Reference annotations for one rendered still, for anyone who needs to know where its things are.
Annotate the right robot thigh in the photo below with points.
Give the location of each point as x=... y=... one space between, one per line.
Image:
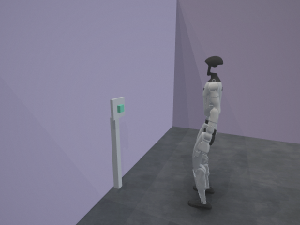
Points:
x=200 y=132

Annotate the robot left foot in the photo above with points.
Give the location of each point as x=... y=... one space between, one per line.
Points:
x=197 y=204

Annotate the robot left upper arm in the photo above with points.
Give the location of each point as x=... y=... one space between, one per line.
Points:
x=213 y=90

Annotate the button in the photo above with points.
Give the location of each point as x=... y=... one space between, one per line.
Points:
x=120 y=108

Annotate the robot left hand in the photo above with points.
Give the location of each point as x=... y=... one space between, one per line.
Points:
x=204 y=148

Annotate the robot left forearm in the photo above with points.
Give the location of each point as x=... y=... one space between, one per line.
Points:
x=213 y=120

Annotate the panel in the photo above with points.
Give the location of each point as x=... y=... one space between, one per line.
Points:
x=115 y=139

